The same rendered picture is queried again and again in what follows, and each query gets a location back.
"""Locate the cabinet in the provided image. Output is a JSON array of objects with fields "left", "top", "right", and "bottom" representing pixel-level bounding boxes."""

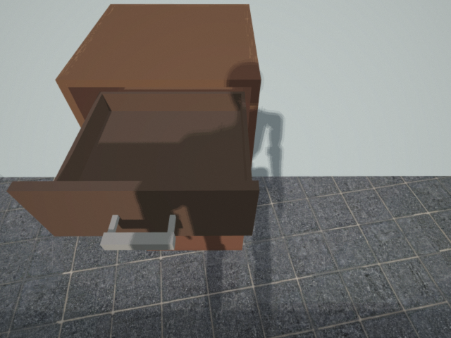
[{"left": 55, "top": 4, "right": 261, "bottom": 251}]

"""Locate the drawer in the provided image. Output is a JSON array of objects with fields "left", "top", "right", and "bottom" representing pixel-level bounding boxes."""
[{"left": 7, "top": 92, "right": 259, "bottom": 237}]

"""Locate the handle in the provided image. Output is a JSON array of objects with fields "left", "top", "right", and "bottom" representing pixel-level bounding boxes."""
[{"left": 100, "top": 215, "right": 176, "bottom": 250}]

